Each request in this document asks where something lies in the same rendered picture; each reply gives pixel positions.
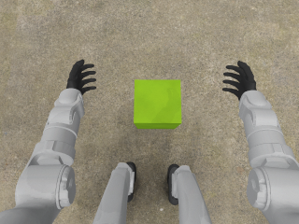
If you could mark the robot right foot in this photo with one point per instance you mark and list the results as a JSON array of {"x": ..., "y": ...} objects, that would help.
[{"x": 172, "y": 168}]

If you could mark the left robot shin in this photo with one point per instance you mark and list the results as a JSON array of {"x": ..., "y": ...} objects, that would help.
[{"x": 122, "y": 165}]

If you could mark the robot left forearm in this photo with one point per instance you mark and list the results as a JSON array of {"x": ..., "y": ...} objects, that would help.
[{"x": 57, "y": 144}]

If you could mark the right robot upper arm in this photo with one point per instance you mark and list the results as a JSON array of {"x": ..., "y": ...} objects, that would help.
[{"x": 275, "y": 192}]

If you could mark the right robot hand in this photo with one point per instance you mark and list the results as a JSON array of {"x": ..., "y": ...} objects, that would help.
[{"x": 245, "y": 79}]

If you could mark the robot right forearm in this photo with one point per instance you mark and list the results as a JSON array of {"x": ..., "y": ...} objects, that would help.
[{"x": 267, "y": 146}]

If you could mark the carton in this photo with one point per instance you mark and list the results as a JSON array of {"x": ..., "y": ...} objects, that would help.
[{"x": 157, "y": 103}]

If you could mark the left robot hand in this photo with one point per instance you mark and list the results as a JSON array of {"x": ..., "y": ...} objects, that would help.
[{"x": 75, "y": 77}]

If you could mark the left robot upper arm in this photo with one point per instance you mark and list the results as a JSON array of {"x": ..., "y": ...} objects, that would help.
[{"x": 43, "y": 191}]

